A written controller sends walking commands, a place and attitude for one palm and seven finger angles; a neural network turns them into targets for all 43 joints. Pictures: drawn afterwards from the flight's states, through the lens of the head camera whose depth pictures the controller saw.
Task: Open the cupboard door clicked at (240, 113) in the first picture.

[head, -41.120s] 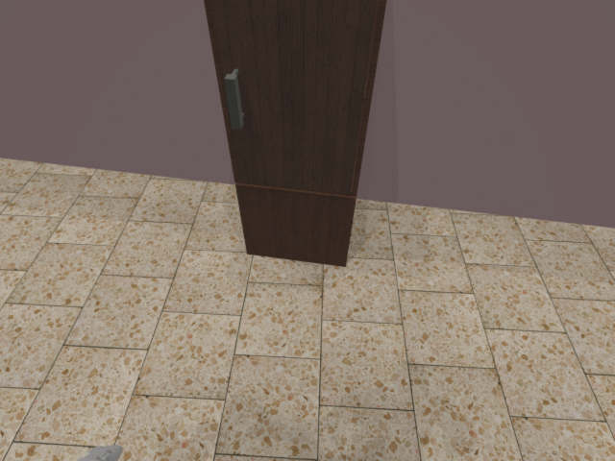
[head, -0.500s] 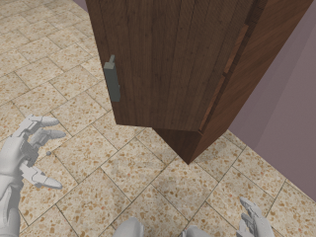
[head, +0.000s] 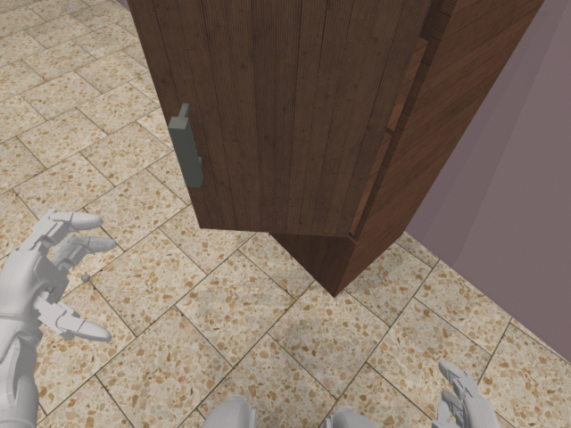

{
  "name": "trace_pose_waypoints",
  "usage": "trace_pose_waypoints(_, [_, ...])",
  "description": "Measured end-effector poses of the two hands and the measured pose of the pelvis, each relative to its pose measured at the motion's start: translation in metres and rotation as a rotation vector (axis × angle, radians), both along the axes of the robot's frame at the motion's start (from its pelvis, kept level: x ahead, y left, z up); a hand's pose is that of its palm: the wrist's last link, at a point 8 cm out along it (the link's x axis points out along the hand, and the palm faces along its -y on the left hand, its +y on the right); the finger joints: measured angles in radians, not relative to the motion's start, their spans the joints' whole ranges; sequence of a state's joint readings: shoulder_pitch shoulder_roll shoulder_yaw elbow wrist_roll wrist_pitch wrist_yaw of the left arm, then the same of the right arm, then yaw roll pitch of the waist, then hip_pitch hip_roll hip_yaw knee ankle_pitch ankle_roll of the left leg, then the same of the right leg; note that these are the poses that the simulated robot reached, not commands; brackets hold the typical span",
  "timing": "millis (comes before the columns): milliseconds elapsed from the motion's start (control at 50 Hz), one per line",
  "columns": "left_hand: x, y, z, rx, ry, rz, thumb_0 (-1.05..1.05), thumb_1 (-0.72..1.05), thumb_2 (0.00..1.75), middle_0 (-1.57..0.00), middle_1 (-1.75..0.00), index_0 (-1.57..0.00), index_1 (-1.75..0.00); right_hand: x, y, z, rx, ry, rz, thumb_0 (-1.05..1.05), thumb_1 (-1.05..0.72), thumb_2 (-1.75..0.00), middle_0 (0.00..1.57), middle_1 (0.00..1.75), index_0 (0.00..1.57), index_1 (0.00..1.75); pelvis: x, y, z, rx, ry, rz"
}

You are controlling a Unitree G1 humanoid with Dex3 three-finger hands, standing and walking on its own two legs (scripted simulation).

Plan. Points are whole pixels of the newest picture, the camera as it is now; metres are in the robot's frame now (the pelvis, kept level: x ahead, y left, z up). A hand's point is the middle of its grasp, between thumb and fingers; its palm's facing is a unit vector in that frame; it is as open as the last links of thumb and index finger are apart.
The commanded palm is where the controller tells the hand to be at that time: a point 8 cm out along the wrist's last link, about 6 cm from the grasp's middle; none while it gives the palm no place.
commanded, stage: raise the hand with hooked fingers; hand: left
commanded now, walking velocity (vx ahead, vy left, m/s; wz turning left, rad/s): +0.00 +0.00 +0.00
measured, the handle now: (190, 146) +0.55 +0.20 +0.03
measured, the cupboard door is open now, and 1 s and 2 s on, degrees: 45 45 45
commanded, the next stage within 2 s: move the hooked fingers beside the handle in 0.02 s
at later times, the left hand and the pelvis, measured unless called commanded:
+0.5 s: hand (101, 244) +0.33 +0.27 +0.05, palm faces +0.00 -1.00 -0.02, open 14.0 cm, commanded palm +0.31 +0.32 +0.05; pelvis +0.00 -0.01 -0.01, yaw +0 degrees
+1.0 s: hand (125, 205) +0.40 +0.26 +0.05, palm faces +0.00 -1.00 -0.02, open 14.0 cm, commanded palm +0.38 +0.31 +0.05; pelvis -0.01 +0.01 -0.01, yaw -1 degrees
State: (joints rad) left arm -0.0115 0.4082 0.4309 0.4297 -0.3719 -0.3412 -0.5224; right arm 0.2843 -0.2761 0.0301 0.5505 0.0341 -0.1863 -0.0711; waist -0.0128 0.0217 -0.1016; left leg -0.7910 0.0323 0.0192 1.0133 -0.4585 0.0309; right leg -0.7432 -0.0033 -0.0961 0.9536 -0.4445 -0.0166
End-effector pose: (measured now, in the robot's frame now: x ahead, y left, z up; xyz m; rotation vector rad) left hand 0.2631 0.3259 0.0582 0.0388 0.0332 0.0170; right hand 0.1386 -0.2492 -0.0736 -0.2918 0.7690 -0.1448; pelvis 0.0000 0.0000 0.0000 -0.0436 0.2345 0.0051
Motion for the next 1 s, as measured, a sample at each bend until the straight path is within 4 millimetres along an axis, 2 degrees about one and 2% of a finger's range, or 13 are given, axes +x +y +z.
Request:
trace_pose_waypoints(200, [0.002,-0.002,0.001,0.0,-0.006,0.001,-0.01,-0.5,0.3,-0.3,-1.2,-0.3,-1.2,0.008,-0.001,-0.001,0.005,-0.017,0.013,0.01,-0.91,-0.9,0.2,0.3,0.2,0.3,0.0,-0.004,-0.002,0.002,0.001,0.002])
trace_pose_waypoints(320, [0.017,-0.001,0.0,-0.01,-0.016,0.005,-0.01,-0.5,0.3,-0.3,-1.2,-0.3,-1.2,0.004,-0.005,-0.006,-0.01,0.006,0.011,0.01,-0.91,-0.9,0.2,0.3,0.2,0.3,-0.003,-0.006,-0.005,0.0,0.008,0.006])
trace_pose_waypoints(520, [0.052,-0.002,-0.002,-0.016,-0.01,-0.013,-0.01,-0.5,0.3,-0.3,-1.2,-0.3,-1.2,-0.021,-0.013,-0.012,-0.022,0.078,-0.039,0.01,-0.91,-0.9,0.2,0.3,0.2,0.3,-0.005,-0.005,-0.006,0.0,0.025,-0.006])
trace_pose_waypoints(740, [0.079,-0.004,-0.004,-0.015,-0.009,-0.018,-0.01,-0.5,0.3,-0.3,-1.2,-0.3,-1.19,-0.052,-0.014,-0.019,-0.026,0.186,-0.092,0.01,-0.91,-0.9,0.2,0.3,0.2,0.3,-0.004,0.001,-0.006,0.0,0.045,-0.016])
trace_pose_waypoints(1000, [0.117,-0.011,-0.006,-0.02,-0.009,-0.014,-0.01,-0.5,0.3,-0.3,-1.2,-0.3,-1.2,-0.07,-0.01,-0.027,-0.028,0.267,-0.12,0.01,-0.91,-0.9,0.2,0.3,0.2,0.3,-0.005,0.005,-0.01,-0.004,0.069,-0.02])
